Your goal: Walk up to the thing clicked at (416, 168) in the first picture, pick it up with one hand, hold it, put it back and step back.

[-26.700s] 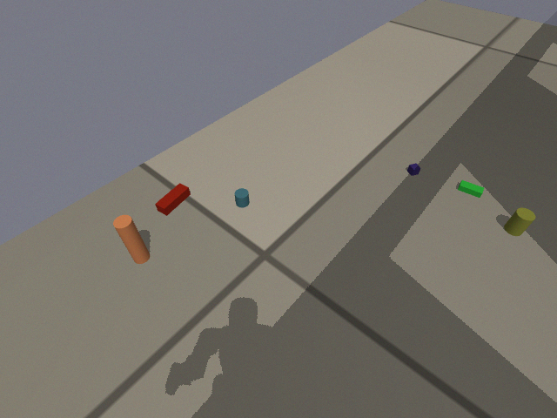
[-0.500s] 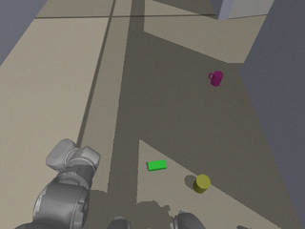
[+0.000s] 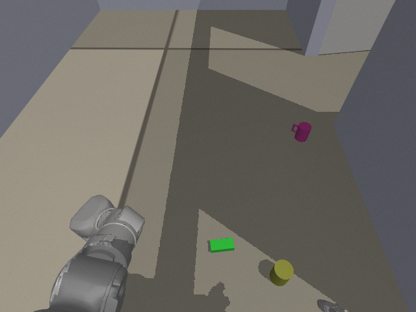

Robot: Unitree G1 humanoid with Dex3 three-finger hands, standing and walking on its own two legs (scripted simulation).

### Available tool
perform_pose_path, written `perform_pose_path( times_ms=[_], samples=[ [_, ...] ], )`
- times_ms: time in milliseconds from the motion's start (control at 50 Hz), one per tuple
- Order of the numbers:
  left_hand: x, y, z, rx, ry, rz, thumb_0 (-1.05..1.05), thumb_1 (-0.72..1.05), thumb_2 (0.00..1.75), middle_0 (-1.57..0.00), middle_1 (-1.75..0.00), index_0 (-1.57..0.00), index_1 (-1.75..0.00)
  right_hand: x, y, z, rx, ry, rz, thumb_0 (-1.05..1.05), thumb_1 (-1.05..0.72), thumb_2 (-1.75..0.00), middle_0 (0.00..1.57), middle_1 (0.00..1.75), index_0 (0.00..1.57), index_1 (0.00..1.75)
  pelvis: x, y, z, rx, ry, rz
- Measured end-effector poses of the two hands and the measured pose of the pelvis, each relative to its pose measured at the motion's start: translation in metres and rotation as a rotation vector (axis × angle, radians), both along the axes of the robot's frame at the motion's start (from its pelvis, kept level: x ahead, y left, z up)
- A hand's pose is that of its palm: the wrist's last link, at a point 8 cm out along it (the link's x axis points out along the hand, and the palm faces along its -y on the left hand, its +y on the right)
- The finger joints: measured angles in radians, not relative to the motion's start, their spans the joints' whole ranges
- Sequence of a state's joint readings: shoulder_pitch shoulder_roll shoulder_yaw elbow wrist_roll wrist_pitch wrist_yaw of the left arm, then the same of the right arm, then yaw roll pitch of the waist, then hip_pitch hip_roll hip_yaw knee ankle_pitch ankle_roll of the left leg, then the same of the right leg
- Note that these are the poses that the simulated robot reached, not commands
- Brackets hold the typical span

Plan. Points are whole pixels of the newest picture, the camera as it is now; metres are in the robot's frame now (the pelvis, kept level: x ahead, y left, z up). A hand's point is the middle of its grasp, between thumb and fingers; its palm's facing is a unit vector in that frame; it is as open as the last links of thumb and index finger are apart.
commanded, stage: hold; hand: left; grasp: from above
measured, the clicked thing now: (108, 231) +0.34 +0.24 -0.10
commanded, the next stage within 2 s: crouch in 1.64 s
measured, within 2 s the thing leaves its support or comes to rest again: neither
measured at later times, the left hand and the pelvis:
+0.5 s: hand (107, 213) +0.35 +0.22 -0.03, palm faces -0.18 -0.39 -0.90, open 7.1 cm; pelvis +0.02 +0.00 +0.01, yaw +0 degrees
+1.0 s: hand (109, 211) +0.34 +0.21 -0.01, palm faces -0.16 -0.40 -0.90, open 7.2 cm; pelvis +0.02 -0.01 +0.02, yaw +0 degrees
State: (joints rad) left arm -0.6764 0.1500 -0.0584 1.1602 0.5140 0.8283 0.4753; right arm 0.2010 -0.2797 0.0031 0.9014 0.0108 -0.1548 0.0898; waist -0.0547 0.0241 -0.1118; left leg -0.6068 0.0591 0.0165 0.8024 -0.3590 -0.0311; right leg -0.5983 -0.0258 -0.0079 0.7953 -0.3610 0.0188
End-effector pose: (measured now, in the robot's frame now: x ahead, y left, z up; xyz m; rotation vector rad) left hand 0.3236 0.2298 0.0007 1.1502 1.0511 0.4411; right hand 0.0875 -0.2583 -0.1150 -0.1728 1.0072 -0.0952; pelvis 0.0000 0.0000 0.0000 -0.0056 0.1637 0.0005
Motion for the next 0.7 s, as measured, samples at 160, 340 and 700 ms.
perform_pose_path(
  times_ms=[160, 340, 700],
  samples=[
    [0.007, 0.002, 0.013, 0.012, -0.015, 0.007, 0.1, 0.52, 0.2, -1.09, -0.37, -0.88, -0.27, 0.017, 0.007, 0.005, 0.017, -0.022, 0.02, 0.01, -0.89, -0.9, 0.2, 0.3, 0.2, 0.3, 0.008, 0.002, 0.005, 0.004, -0.021, 0.001],
    [0.016, 0.0, 0.023, 0.006, -0.023, 0.021, 0.09, 0.51, 0.21, -1.09, -0.37, -0.87, -0.27, 0.033, 0.007, 0.007, 0.037, -0.026, 0.029, 0.01, -0.89, -0.9, 0.2, 0.3, 0.2, 0.3, 0.018, 0.0, 0.009, 0.006, -0.029, 0.002],
    [0.019, -0.006, 0.038, 0.01, -0.029, 0.033, 0.08, 0.49, 0.25, -1.07, -0.35, -0.87, -0.28, 0.05, -0.001, 0.015, 0.04, -0.047, 0.04, 0.01, -0.89, -0.9, 0.2, 0.3, 0.2, 0.3, 0.025, -0.006, 0.016, 0.012, -0.052, 0.002]
  ],
)
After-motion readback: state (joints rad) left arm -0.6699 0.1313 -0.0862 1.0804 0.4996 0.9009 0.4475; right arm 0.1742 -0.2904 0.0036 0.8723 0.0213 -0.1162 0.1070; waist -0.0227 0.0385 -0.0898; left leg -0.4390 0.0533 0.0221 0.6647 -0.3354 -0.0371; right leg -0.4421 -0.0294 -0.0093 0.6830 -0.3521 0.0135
